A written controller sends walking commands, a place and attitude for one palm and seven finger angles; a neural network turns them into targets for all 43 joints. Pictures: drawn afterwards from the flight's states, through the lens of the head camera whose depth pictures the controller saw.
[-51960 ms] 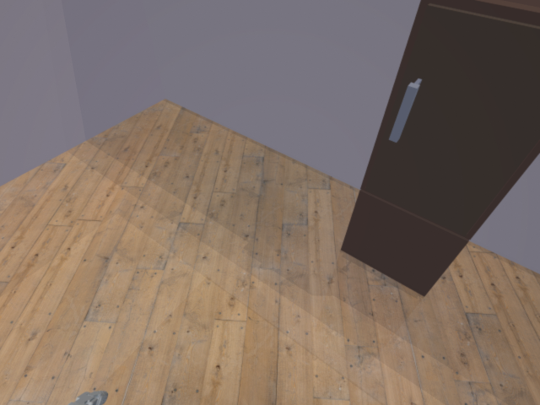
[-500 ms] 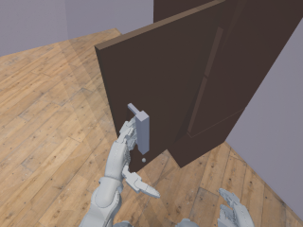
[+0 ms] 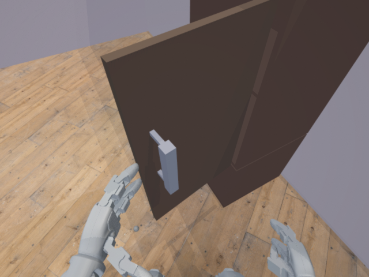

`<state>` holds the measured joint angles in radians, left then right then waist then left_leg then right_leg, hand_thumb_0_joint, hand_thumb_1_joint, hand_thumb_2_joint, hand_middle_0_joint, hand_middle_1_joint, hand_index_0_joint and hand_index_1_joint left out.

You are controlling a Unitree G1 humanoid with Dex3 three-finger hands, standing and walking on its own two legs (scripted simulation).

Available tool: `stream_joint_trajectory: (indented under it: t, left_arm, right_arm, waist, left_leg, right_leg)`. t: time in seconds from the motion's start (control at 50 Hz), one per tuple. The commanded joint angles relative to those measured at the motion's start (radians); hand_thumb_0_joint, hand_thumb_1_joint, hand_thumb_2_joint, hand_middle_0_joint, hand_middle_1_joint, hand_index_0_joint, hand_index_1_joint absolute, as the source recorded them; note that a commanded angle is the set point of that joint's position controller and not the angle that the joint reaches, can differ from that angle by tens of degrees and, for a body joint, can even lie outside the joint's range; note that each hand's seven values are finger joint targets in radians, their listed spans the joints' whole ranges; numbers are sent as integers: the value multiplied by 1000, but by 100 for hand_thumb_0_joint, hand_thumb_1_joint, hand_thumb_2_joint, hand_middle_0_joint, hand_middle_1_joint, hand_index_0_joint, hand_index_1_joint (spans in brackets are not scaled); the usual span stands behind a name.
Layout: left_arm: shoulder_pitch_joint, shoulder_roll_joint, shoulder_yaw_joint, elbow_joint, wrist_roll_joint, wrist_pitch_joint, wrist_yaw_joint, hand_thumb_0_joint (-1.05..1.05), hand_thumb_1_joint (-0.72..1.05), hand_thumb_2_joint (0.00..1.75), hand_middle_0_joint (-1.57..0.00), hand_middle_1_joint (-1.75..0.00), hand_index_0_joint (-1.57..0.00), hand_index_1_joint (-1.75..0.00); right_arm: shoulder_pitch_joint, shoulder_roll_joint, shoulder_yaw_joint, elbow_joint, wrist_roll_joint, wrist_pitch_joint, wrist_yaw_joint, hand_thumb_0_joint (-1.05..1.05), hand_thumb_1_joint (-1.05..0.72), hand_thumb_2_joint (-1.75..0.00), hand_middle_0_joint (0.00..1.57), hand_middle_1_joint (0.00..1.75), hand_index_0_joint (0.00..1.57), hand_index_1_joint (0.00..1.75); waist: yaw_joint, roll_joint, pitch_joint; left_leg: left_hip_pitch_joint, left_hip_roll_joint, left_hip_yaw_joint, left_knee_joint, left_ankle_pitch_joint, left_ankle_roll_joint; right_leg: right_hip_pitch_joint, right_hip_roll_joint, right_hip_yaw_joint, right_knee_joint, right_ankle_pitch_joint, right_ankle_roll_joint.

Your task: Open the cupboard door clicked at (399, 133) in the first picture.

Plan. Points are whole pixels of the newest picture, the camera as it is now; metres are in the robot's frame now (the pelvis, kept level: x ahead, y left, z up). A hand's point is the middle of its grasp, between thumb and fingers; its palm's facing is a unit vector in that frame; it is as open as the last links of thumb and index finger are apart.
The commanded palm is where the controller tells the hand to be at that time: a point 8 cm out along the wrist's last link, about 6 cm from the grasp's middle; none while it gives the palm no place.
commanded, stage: slide the hand sideways off the handle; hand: left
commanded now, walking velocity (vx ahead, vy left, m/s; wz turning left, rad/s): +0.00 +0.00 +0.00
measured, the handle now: (163, 163) +0.33 +0.07 +0.07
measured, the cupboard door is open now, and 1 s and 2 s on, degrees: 99 99 99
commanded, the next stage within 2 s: draw the hand back to the body in 0.26 s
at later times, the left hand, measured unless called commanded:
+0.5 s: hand (109, 240) +0.18 +0.14 +0.08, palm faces -0.15 -0.99 -0.06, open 16.3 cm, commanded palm +0.16 +0.20 +0.09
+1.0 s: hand (54, 221) +0.18 +0.20 +0.15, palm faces +0.13 -0.96 -0.26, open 15.5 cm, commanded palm +0.15 +0.26 +0.16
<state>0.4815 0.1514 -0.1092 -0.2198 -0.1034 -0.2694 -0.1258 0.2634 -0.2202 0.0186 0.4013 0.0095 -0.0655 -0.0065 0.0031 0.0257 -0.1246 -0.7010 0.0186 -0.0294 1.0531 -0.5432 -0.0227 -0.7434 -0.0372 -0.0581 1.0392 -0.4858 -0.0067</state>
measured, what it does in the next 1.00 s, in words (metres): stands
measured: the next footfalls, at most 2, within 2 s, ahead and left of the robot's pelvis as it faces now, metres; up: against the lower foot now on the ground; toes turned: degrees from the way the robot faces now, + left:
none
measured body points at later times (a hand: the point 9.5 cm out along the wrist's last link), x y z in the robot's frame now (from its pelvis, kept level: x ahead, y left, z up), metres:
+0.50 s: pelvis -0.02 +0.01 -0.01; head +0.01 +0.01 +0.44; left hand +0.18 +0.19 +0.09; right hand +0.16 -0.21 -0.07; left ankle -0.01 +0.13 -0.67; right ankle +0.02 -0.12 -0.67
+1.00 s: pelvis +0.00 +0.02 +0.03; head -0.01 +0.02 +0.48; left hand +0.17 +0.25 +0.16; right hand +0.18 -0.20 -0.02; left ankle -0.01 +0.13 -0.67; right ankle +0.02 -0.12 -0.67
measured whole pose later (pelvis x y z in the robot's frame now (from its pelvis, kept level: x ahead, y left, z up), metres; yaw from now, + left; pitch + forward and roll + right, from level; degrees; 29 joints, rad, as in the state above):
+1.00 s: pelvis +0.00 +0.02 +0.03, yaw +0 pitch +3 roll -2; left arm 0.59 0.29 0.10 -0.49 -0.09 -0.05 0.01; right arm 0.30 -0.22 0.05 0.44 0.03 -0.15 -0.09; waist 0.03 0.05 -0.11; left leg -0.46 0.02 -0.02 0.88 -0.48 0.01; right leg -0.48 -0.03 -0.05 0.82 -0.39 0.02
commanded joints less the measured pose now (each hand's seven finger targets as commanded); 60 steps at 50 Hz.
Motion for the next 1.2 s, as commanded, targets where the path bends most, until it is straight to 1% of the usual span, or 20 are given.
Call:
stream_joint_trajectory:
  t: [0.0, 0.06, 0.14, 0.2, 0.26, 0.32, 0.34, 0.36, 0.42, 0.46, 0.58, 0.64, 0.74, 0.84, 0.86, 0.88, 0.92, 1.02, 1.12, 1.18]
  left_arm:
    - [-20, 76, 98, -271, -55, -112, -36, 0, -50, 30, -15, -30, -15, -30]
    - [-14, 87, 116, -258, -81, -133, -68, 0, -50, 30, -15, -30, -15, -30]
    - [30, 97, 117, -268, -96, -128, -106, 0, -50, 30, -15, -30, -15, -30]
    - [61, 117, 147, -259, -110, -97, -117, 0, -50, 30, -15, -30, -15, -30]
    - [21, 90, 104, -287, -106, -77, -108, 0, -50, 30, -15, -30, -15, -30]
    - [-8, 109, 127, -270, -98, -72, -77, 0, -50, 30, -15, -30, -15, -30]
    - [-17, 100, 119, -277, -93, -75, -70, 0, -50, 30, -15, -30, -15, -30]
    - [-21, 131, 148, -304, -92, -77, -60, 0, -50, 30, -15, -30, -15, -30]
    - [-30, 183, 193, -363, -82, -70, -37, 0, -50, 30, -15, -30, -15, -30]
    - [-39, 157, 166, -390, -84, -52, -33, 0, -50, 30, -15, -30, -15, -30]
    - [24, 149, 182, -332, -116, 43, -67, 0, -50, 30, -15, -30, -15, -30]
    - [30, 166, 208, -341, -123, 78, -79, 0, -50, 30, -15, -30, -15, -30]
    - [22, 220, 289, -427, -143, 75, -74, 0, -50, 30, -15, -30, -15, -30]
    - [23, 228, 316, -434, -165, 77, -98, 0, -32, 37, -16, -30, -16, -30]
    - [20, 324, 322, -530, -15, 111, 56, 0, -29, 39, -16, -30, -16, -30]
    - [78, 234, 277, -513, 5, 143, 125, 0, -26, 40, -16, -30, -16, -30]
    - [83, 185, 243, -468, 28, 178, 178, 0, -18, 43, -16, -30, -16, -30]
    - [40, 276, 327, -470, 67, 184, 250, 0, -1, 51, -17, -30, -17, -30]
    - [12, 312, 380, -495, 75, 176, 277, 0, 17, 58, -17, -30, -17, -30]
    - [3, 304, 397, -468, 70, 174, 280, 0, 27, 63, -18, -30, -18, -30]
  right_arm:
    - [-56, -99, -49, -166, 4, -67, -21, 0, -90, -90, 20, 30, 20, 30]
    - [-55, -105, -50, -157, 7, -78, -28, 0, -90, -90, 20, 30, 20, 30]
    - [-60, -112, -55, -163, 14, -91, -31, 0, -90, -90, 20, 30, 20, 30]
    - [-59, -117, -59, -172, 20, -89, -37, 0, -90, -90, 20, 30, 20, 30]
    - [-67, -115, -52, -186, 20, -93, -38, 0, -90, -90, 20, 30, 20, 30]
    - [-70, -118, -51, -181, 19, -99, -43, 0, -90, -90, 20, 30, 20, 30]
    - [-70, -117, -49, -185, 18, -103, -42, 0, -90, -90, 20, 30, 20, 30]
    - [-62, -118, -50, -189, 19, -103, -44, 0, -90, -90, 20, 30, 20, 30]
    - [-62, -119, -45, -191, 24, -105, -48, 0, -90, -90, 20, 30, 20, 30]
    - [-60, -113, -37, -193, 30, -111, -48, 0, -90, -90, 20, 30, 20, 30]
    - [-67, -122, -27, -173, 41, -123, -54, 0, -90, -90, 20, 30, 20, 30]
    - [-76, -124, -24, -170, 43, -130, -58, 0, -90, -90, 20, 30, 20, 30]
    - [-74, -118, -19, -161, 41, -153, -62, 0, -90, -90, 20, 30, 20, 30]
    - [-71, -118, -16, -130, 46, -177, -59, 0, -90, -90, 20, 30, 20, 30]
    - [-66, -105, -18, -145, 30, -159, -86, 0, -90, -90, 20, 30, 20, 30]
    - [-51, -89, -12, -144, 23, -153, -92, 0, -90, -90, 20, 30, 20, 30]
    - [-54, -91, -10, -124, 20, -140, -91, 0, -90, -90, 20, 30, 20, 30]
    - [-72, -100, -11, -94, 9, -127, -109, 0, -90, -90, 20, 30, 20, 30]
    - [-100, -96, -5, -54, 5, -143, -115, 0, -90, -90, 20, 30, 20, 30]
    - [-107, -92, -5, -26, 3, -147, -113, 0, -90, -90, 20, 30, 20, 30]
  waist:
    - [-20, -58, -174]
    - [-33, -56, -155]
    - [-24, -3, -167]
    - [-19, -39, -169]
    - [-28, -23, -135]
    - [-30, -60, -97]
    - [-28, -47, -102]
    - [-19, -37, -123]
    - [-2, 22, -154]
    - [-13, 43, -146]
    - [-17, -11, -73]
    - [-12, -7, -45]
    - [10, 10, -75]
    - [6, 47, -68]
    - [61, 95, -58]
    - [32, 91, -10]
    - [22, 40, 52]
    - [30, -6, 25]
    - [43, 54, 6]
    - [40, 33, 35]
  left_leg:
    - [-14, -48, 24, -95, 281, 32]
    - [-46, -46, 24, -71, 246, 31]
    - [-31, -46, 18, -77, 241, 31]
    - [-40, -46, 17, -85, 218, 31]
    - [-40, -46, 9, -97, 195, 33]
    - [-63, -40, 3, -98, 138, 33]
    - [-62, -42, 2, -100, 129, 33]
    - [-52, -39, 3, -108, 123, 32]
    - [-6, -39, -2, -149, 127, 34]
    - [28, -38, -7, -176, 129, 34]
    - [48, -29, -15, -232, 128, 32]
    - [69, -25, -17, -257, 123, 34]
    - [131, -24, -20, -284, 207, 31]
    - [185, -21, -18, -301, 281, 27]
    - [181, -6, -4, -366, 273, 23]
    - [185, -10, -6, -382, 250, 18]
    - [182, -3, -9, -398, 223, 19]
    - [271, -4, 7, -442, 271, 28]
    - [366, -7, 15, -496, 361, 29]
    - [401, -5, 22, -524, 407, 28]
  right_leg:
    - [210, 28, 53, -153, 333, -11]
    - [181, 26, 67, -160, 268, -9]
    - [156, 30, 49, -144, 223, -16]
    - [159, 32, 48, -157, 182, -12]
    - [126, 35, 32, -152, 142, -13]
    - [94, 38, 34, -170, 44, -14]
    - [89, 36, 35, -167, 33, -14]
    - [97, 37, 33, -168, 20, -15]
    - [133, 42, 20, -169, 35, -21]
    - [136, 43, 6, -178, 57, -18]
    - [174, 48, -14, -234, 64, -9]
    - [188, 48, -19, -253, 57, -8]
    - [254, 51, -29, -259, 143, -14]
    - [288, 54, -35, -278, 231, -12]
    - [334, 35, 17, -316, 218, -25]
    - [320, 33, 6, -335, 198, -25]
    - [323, 33, 1, -368, 176, -23]
    - [416, 25, 2, -427, 221, -19]
    - [499, 17, 5, -472, 304, -19]
    - [526, 19, 0, -502, 346, -14]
